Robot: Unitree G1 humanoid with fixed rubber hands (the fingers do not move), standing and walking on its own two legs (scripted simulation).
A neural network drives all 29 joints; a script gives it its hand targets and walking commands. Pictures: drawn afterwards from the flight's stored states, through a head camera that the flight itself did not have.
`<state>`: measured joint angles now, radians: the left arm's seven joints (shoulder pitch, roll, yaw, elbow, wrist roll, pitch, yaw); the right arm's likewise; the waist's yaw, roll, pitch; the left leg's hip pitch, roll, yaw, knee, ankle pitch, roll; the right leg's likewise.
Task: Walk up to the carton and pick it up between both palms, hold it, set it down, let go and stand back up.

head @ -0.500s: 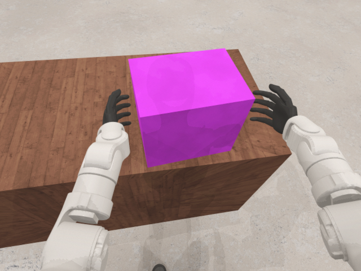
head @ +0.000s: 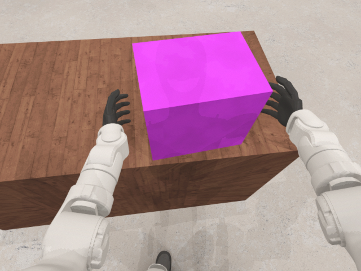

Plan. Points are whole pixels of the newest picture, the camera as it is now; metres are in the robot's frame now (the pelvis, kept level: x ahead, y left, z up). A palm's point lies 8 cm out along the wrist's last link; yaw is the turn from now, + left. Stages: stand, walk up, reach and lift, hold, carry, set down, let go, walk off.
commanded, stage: reach and lift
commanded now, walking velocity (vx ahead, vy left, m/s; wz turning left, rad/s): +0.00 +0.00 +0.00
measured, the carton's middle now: (193, 100) +0.54 +0.04 -0.01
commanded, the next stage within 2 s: none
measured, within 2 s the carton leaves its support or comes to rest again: neither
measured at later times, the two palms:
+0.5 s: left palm (123, 130) +0.45 +0.21 -0.03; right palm (272, 116) +0.51 -0.16 +0.00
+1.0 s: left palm (128, 134) +0.44 +0.20 -0.03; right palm (272, 117) +0.51 -0.16 -0.01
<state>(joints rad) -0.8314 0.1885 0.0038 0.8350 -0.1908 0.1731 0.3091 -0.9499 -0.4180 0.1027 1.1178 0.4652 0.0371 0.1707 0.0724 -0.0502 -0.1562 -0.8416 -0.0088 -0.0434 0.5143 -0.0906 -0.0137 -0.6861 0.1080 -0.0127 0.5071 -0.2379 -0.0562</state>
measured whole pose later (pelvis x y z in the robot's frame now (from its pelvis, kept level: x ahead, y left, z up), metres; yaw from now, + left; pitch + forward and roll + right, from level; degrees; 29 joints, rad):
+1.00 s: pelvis +0.01 +0.00 -0.01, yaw -1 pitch +35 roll -3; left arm -0.83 0.09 0.08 0.93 -0.11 -0.14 0.24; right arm -1.00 -0.41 0.09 1.18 0.32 -0.22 0.15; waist 0.12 -0.01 -0.20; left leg -1.06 0.00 -0.04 0.54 -0.09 -0.01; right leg -0.91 0.12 -0.01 0.54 -0.23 -0.04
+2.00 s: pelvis +0.02 -0.01 -0.01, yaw -2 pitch +36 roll -3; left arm -0.84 0.01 0.32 1.11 0.06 -0.28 0.21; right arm -1.06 -0.33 -0.21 1.42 -0.03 -0.34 0.16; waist 0.13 -0.01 -0.27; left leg -1.06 0.00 -0.03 0.54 -0.11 0.00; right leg -0.91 0.12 -0.01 0.54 -0.25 -0.04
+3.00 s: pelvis +0.02 -0.01 -0.01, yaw -2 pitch +36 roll -2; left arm -0.84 0.01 0.32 1.11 -0.02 -0.23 0.21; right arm -1.06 -0.32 -0.21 1.48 -0.03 -0.37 0.16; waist 0.13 -0.02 -0.30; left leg -1.06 0.01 -0.03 0.54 -0.11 0.00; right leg -0.91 0.12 -0.01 0.54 -0.25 -0.05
